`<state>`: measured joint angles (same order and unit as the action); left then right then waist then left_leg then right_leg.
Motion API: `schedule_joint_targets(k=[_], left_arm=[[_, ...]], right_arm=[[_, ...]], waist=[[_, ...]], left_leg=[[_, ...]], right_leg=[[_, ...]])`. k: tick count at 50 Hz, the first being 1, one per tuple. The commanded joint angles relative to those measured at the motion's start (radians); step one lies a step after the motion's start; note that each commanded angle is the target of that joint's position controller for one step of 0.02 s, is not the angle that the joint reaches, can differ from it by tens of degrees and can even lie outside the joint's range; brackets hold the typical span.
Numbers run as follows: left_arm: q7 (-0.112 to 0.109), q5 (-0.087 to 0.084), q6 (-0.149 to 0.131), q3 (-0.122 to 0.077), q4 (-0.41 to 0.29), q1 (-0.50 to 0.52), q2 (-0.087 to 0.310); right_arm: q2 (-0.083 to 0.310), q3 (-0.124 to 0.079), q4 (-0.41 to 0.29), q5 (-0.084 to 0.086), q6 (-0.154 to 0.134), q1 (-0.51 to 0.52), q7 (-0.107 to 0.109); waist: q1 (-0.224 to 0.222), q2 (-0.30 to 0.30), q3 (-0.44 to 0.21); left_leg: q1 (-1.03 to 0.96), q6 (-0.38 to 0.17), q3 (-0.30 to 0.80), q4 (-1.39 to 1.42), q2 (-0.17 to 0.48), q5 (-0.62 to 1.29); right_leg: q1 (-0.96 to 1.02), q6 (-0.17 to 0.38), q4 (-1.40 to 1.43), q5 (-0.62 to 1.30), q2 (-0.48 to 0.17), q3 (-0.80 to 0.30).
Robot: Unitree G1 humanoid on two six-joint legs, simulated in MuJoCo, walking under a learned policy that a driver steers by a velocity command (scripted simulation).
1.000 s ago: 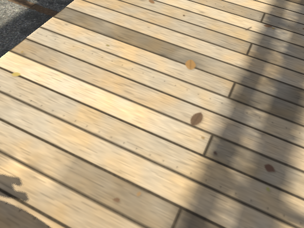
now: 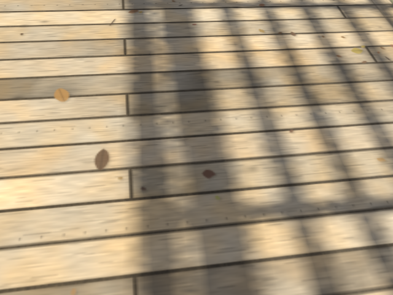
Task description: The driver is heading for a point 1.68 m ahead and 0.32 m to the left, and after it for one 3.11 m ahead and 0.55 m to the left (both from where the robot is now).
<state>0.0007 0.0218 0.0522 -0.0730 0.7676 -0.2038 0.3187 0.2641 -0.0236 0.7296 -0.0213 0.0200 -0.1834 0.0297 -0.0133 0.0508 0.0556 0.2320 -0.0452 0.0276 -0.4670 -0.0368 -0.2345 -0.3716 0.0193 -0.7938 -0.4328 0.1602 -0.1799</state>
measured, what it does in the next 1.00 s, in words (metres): walks ahead: right foot, then left foot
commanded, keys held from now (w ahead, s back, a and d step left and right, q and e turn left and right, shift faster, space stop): w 1.00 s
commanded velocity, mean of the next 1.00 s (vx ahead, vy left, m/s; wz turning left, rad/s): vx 0.40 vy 0.00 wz -0.07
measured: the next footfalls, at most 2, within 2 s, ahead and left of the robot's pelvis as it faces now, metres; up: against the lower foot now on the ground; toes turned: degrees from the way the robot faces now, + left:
right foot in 0.38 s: +0.14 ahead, -0.12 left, +0.00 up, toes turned -2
left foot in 0.86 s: +0.48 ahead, +0.05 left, +0.00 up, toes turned +2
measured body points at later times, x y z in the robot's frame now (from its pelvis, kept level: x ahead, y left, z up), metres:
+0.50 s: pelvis +0.12 -0.04 +0.00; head +0.13 -0.06 +0.45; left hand +0.22 +0.22 -0.11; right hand +0.14 -0.31 -0.14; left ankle +0.07 +0.08 -0.68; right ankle +0.10 -0.12 -0.74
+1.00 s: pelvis +0.39 -0.01 -0.01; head +0.42 +0.00 +0.44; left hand +0.41 +0.25 -0.15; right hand +0.48 -0.28 -0.13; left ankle +0.44 +0.05 -0.74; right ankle +0.28 -0.14 -0.65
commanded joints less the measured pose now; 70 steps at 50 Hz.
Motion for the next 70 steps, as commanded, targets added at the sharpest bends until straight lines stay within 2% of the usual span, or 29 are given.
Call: schedule_joint_targets(k=[1,2,7,12,15,17,18,19,20,21,22,23,25,28,32,37,40,42,43,44,45,46,47,49,52,59,65,68,70], left_arm=[[0.015,0.016,-0.009,-0.025,-0.03,-0.055,0.103],[0.026,0.02,-0.012,-0.022,-0.021,-0.057,0.098],[0.041,0.022,-0.038,-0.004,-0.015,0.037,0.068],[0.046,0.015,-0.062,0.022,-0.032,0.142,0.03],[0.04,0.007,-0.074,0.028,-0.03,0.137,0.029],[0.028,0.009,-0.087,0.03,0.005,0.037,0.02],[0.016,0.012,-0.096,0.022,0.041,-0.059,0.041],[0.002,0.022,-0.109,0.005,0.074,-0.192,0.1],[-0.007,0.022,-0.111,-0.024,0.08,-0.291,0.226],[-0.005,0.014,-0.107,-0.022,0.092,-0.262,0.201],[0.002,0.007,-0.108,-0.003,0.069,-0.175,0.135],[0.008,0.005,-0.115,0.011,0.058,-0.123,0.083],[0.005,0.001,-0.129,0.024,0.06,-0.104,0.047],[0.006,-0.011,-0.145,0.024,0.102,-0.166,0.051],[0.005,-0.013,-0.144,0.03,0.147,-0.223,0.036],[-0.003,-0.008,-0.146,0.029,0.193,-0.268,0.059],[-0.011,-0.005,-0.144,0.027,0.209,-0.242,0.079],[-0.014,0.001,-0.135,0.022,0.213,-0.221,0.095],[-0.012,-0.003,-0.134,0.028,0.204,-0.226,0.081],[0.0,-0.032,-0.135,0.054,0.175,-0.342,-0.042],[-0.001,-0.013,-0.135,0.031,0.194,-0.327,0.035],[0.0,-0.005,-0.134,0.019,0.165,-0.231,0.061],[0.006,-0.003,-0.14,0.024,0.153,-0.177,0.049],[0.014,0.012,-0.121,0.03,0.16,-0.18,0.011],[0.029,0.018,-0.094,0.035,0.162,-0.17,-0.022],[0.037,0.009,-0.094,0.046,0.064,0.126,-0.038],[0.032,0.005,-0.103,0.051,0.01,0.269,-0.031],[0.022,0.005,-0.116,0.038,0.025,0.188,-0.007],[0.003,0.017,-0.133,0.013,0.118,-0.097,0.036]], right_arm=[[0.131,-0.031,-0.049,-0.006,-0.017,0.021,-0.009],[0.13,-0.031,-0.036,-0.005,-0.021,-0.003,-0.009],[0.15,-0.048,0.044,0.005,-0.057,-0.14,-0.018],[0.159,-0.059,0.093,-0.001,-0.072,-0.197,-0.031],[0.169,-0.065,0.11,0.0,-0.072,-0.203,-0.041],[0.171,-0.067,0.113,0.013,-0.068,-0.172,-0.044],[0.147,-0.06,0.113,0.013,-0.07,-0.169,-0.042],[0.09,-0.041,0.092,0.01,-0.077,-0.138,-0.044],[0.009,-0.016,0.035,0.015,-0.084,-0.102,-0.048],[0.122,-0.045,0.047,-0.004,-0.074,-0.097,-0.039],[0.131,-0.051,0.061,-0.006,-0.073,-0.107,-0.048],[0.114,-0.046,0.077,-0.002,-0.075,-0.118,-0.06],[0.102,-0.044,0.095,-0.015,-0.069,-0.122,-0.072],[0.079,-0.038,0.084,-0.023,-0.058,-0.071,-0.08],[0.053,-0.024,0.028,-0.02,-0.053,0.089,-0.083],[0.038,-0.006,-0.021,-0.008,-0.056,0.226,-0.08],[0.063,-0.016,-0.007,-0.008,-0.061,0.165,-0.065],[0.103,-0.038,0.076,-0.011,-0.073,-0.079,-0.045],[0.151,-0.055,0.122,-0.029,-0.082,-0.243,-0.031],[0.272,-0.085,0.131,-0.053,-0.083,-0.333,-0.023],[0.237,-0.08,0.134,-0.009,-0.073,-0.294,-0.036],[0.192,-0.07,0.122,0.009,-0.072,-0.163,-0.038],[0.119,-0.052,0.108,0.009,-0.078,-0.085,-0.043],[0.064,-0.034,0.13,0.008,-0.093,-0.054,-0.041],[0.068,-0.035,0.171,0.011,-0.119,-0.113,-0.044],[0.071,-0.029,0.234,0.017,-0.121,-0.237,-0.041],[0.081,-0.026,0.284,0.002,-0.112,-0.328,-0.023],[0.101,-0.031,0.289,-0.006,-0.106,-0.291,-0.013],[0.103,-0.03,0.287,0.0,-0.101,-0.264,-0.015]], waist=[[-0.011,-0.221,-0.03],[0.002,-0.244,-0.016],[0.056,-0.175,0.005],[0.09,-0.193,0.015],[0.071,-0.19,0.026],[0.003,-0.149,0.017],[-0.039,-0.104,-0.017],[-0.105,0.017,-0.085],[-0.136,0.241,-0.139],[-0.104,0.109,-0.047],[-0.049,0.036,0.026],[-0.021,0.024,0.043],[0.005,0.038,0.03],[0.009,0.032,0.012],[-0.012,0.022,0.047],[-0.032,0.029,0.067],[0.018,0.031,0.028],[0.125,0.016,-0.11],[0.184,-0.02,-0.206],[0.135,-0.249,-0.362],[0.131,-0.209,-0.38],[0.075,-0.153,-0.181],[0.055,-0.096,-0.086],[-0.004,-0.108,-0.014],[-0.024,-0.102,-0.013],[0.034,-0.096,0.044],[0.074,-0.109,0.051],[0.018,-0.125,0.009],[-0.101,-0.1,-0.142]], left_leg=[[-0.075,-0.123,0.301,0.299,0.242,-0.245],[-0.112,-0.121,0.288,0.315,0.225,-0.265],[-0.256,-0.151,0.275,0.329,0.241,-0.202],[-0.19,-0.175,0.236,0.329,0.248,-0.158],[-0.09,-0.178,0.219,0.309,0.255,-0.135],[0.039,-0.152,0.177,0.233,0.234,-0.085],[0.131,-0.126,0.143,0.146,0.203,-0.054],[0.245,-0.086,0.058,-0.069,0.128,-0.071],[0.454,-0.039,-0.077,-0.377,-0.002,-0.271],[0.518,-0.053,-0.013,-0.541,0.018,-0.306],[0.528,-0.064,0.025,-0.589,0.071,-0.214],[0.502,-0.057,0.028,-0.579,0.096,-0.135],[0.452,-0.027,0.0,-0.558,0.122,-0.044],[0.472,0.011,-0.038,-0.565,0.125,0.023],[0.509,0.044,-0.078,-0.433,0.124,0.108],[0.379,0.005,-0.117,-0.179,0.081,0.189],[0.244,-0.052,-0.126,-0.115,0.033,0.126],[-0.039,-0.094,-0.14,-0.04,-0.023,0.101],[-0.293,-0.129,-0.036,-0.024,0.079,0.059],[-0.594,-0.248,0.441,0.015,0.404,-0.091],[-0.549,-0.285,0.719,0.186,0.45,-0.146],[-0.384,-0.252,0.546,0.208,0.407,-0.212],[-0.236,-0.231,0.422,0.248,0.367,-0.156],[-0.065,-0.175,0.249,0.301,0.277,0.003],[-0.026,-0.179,0.146,0.338,0.244,0.16],[-0.12,-0.146,0.022,0.365,0.185,0.332],[-0.315,-0.147,0.019,0.299,0.24,0.517],[-0.367,-0.125,0.001,0.161,0.256,0.81],[-0.273,-0.093,-0.045,-0.166,0.206,0.841]], right_leg=[[-0.121,-0.011,-0.215,0.031,-0.047,0.017],[-0.155,-0.018,-0.223,0.05,-0.048,0.027],[-0.245,-0.037,-0.107,0.102,-0.099,0.092],[-0.139,-0.031,0.107,0.079,-0.151,0.195],[0.004,0.007,0.233,0.09,-0.14,0.231],[0.226,0.037,0.374,0.211,-0.12,0.257],[0.392,0.047,0.404,0.202,-0.121,0.229],[0.563,0.072,0.481,0.061,-0.264,0.047],[0.66,0.164,0.639,-0.267,-0.524,-0.376],[0.529,0.221,0.661,-0.324,-0.562,-0.47],[0.463,0.213,0.648,-0.27,-0.506,-0.368],[0.411,0.19,0.66,-0.143,-0.451,-0.269],[0.384,0.158,0.679,0.11,-0.377,-0.12],[0.396,0.172,0.666,0.431,-0.349,-0.015],[0.378,0.179,0.669,0.607,-0.325,0.064],[0.39,0.165,0.668,0.725,-0.344,0.101],[0.456,0.141,0.558,1.002,-0.368,0.124],[0.443,0.11,0.258,1.155,-0.336,0.161],[0.276,0.098,0.012,0.921,-0.297,0.182],[-0.065,0.052,-0.4,0.288,-0.14,0.233],[-0.189,0.067,-0.541,-0.073,-0.071,0.11],[-0.257,0.077,-0.55,0.021,-0.148,0.094],[-0.24,0.08,-0.491,0.101,-0.19,0.108],[-0.144,0.067,-0.386,0.148,-0.242,0.121],[-0.129,0.041,-0.33,0.191,-0.255,0.152],[-0.263,-0.007,0.013,0.438,-0.262,0.226],[-0.258,0.03,0.198,0.417,-0.215,0.252],[-0.114,0.079,0.26,0.288,-0.16,0.268],[0.245,0.134,0.347,0.314,-0.137,0.264]])
Velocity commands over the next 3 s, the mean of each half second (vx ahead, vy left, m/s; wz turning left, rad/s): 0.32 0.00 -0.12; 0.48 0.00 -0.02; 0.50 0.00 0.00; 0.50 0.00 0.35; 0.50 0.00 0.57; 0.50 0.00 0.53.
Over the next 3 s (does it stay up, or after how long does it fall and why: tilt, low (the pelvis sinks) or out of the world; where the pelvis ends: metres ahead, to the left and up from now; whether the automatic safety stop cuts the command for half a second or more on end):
stays up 1.42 0.18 -0.01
